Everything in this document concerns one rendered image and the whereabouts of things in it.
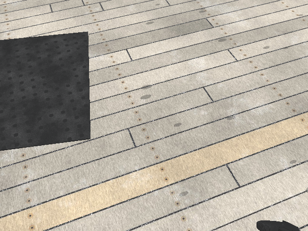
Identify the robot right hand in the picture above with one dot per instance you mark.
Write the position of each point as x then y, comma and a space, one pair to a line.
273, 225

